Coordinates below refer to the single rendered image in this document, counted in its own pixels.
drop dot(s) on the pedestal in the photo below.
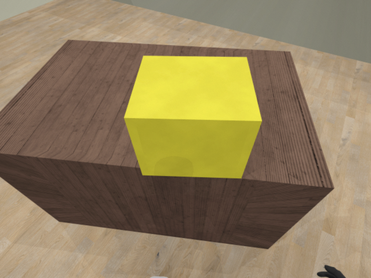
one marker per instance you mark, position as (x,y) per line
(64,144)

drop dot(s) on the robot right hand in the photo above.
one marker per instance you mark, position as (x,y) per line
(332,272)

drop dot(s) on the carton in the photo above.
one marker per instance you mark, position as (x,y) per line
(193,116)

